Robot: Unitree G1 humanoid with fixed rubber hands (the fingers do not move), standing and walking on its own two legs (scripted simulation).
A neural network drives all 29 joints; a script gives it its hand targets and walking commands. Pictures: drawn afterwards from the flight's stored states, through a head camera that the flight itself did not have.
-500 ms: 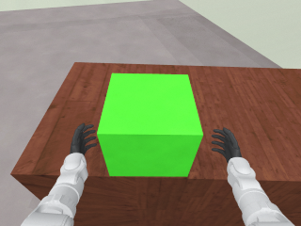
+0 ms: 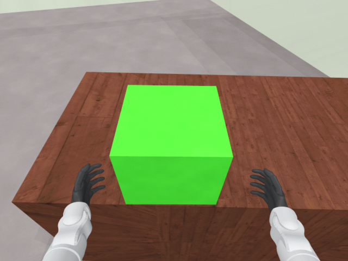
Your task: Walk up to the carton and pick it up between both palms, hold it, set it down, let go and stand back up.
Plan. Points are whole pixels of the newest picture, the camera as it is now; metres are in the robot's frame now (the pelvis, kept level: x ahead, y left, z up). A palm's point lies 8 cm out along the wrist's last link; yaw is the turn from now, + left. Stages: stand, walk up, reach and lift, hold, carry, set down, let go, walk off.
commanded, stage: set down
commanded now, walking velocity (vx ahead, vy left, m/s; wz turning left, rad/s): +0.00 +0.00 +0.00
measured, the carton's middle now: (171, 144) +0.46 +0.01 +0.02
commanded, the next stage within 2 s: let go in 1.74 s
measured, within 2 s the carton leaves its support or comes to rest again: neither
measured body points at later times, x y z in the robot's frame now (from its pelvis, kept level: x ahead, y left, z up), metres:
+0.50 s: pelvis +0.01 -0.02 +0.01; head +0.03 -0.02 +0.46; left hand +0.26 +0.23 -0.02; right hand +0.25 -0.24 -0.02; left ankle +0.01 +0.13 -0.72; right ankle +0.07 -0.11 -0.72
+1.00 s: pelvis +0.01 -0.02 +0.01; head +0.03 -0.01 +0.46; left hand +0.22 +0.24 -0.05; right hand +0.21 -0.24 -0.04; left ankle +0.01 +0.13 -0.73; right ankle +0.07 -0.11 -0.72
